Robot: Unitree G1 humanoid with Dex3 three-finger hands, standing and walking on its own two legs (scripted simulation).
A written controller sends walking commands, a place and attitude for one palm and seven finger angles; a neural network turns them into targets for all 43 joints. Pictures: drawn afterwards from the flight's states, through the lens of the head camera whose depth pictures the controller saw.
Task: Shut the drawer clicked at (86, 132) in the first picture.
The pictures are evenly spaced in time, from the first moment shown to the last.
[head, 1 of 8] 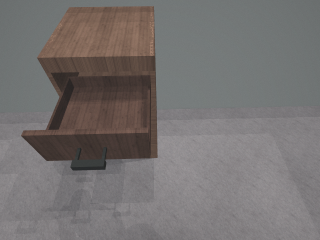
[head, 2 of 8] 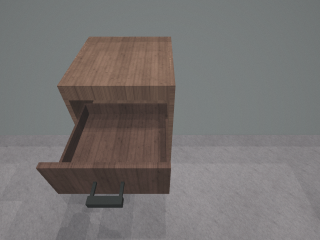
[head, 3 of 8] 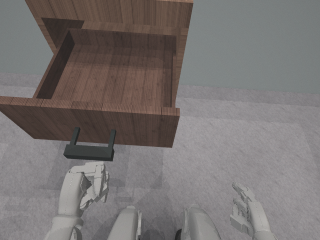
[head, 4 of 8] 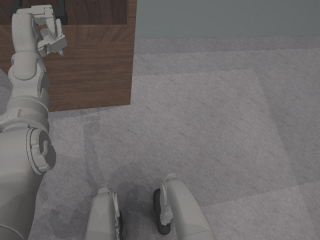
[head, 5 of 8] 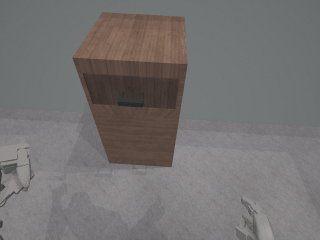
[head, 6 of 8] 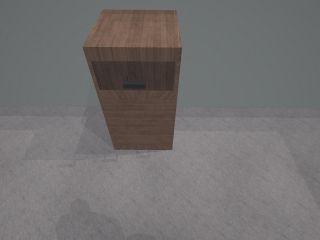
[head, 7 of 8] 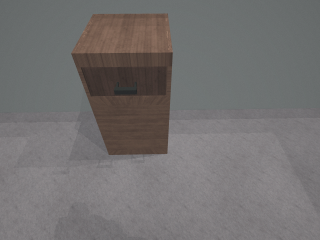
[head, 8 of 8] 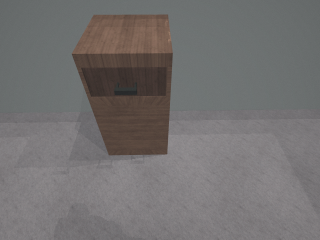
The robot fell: no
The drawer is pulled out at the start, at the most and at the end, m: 0.30 0.30 0.00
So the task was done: yes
